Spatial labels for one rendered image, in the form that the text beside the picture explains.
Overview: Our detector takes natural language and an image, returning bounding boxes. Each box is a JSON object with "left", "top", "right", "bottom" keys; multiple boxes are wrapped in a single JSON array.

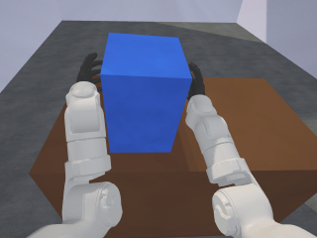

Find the left robot hand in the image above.
[{"left": 76, "top": 52, "right": 103, "bottom": 91}]

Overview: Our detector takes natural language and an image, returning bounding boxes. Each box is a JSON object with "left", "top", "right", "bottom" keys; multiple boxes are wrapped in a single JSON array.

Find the left robot forearm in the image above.
[{"left": 61, "top": 81, "right": 112, "bottom": 219}]

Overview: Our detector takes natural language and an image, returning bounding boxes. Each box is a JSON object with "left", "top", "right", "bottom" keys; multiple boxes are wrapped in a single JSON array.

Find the carton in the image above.
[{"left": 100, "top": 33, "right": 192, "bottom": 153}]

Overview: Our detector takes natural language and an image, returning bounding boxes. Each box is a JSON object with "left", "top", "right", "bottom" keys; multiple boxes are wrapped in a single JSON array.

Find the pedestal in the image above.
[{"left": 29, "top": 75, "right": 317, "bottom": 238}]

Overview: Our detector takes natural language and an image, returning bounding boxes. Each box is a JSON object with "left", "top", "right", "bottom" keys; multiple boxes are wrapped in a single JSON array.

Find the right robot forearm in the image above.
[{"left": 185, "top": 94, "right": 273, "bottom": 215}]

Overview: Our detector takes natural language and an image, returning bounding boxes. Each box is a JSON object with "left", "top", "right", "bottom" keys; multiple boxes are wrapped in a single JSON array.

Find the right robot upper arm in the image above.
[{"left": 212, "top": 182, "right": 317, "bottom": 238}]

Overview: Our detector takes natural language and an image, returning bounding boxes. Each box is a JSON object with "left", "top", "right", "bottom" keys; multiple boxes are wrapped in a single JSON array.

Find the left robot upper arm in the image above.
[{"left": 26, "top": 181, "right": 123, "bottom": 238}]

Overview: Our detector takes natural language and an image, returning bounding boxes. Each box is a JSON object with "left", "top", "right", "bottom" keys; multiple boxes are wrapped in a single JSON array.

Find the right robot hand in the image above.
[{"left": 186, "top": 61, "right": 205, "bottom": 101}]

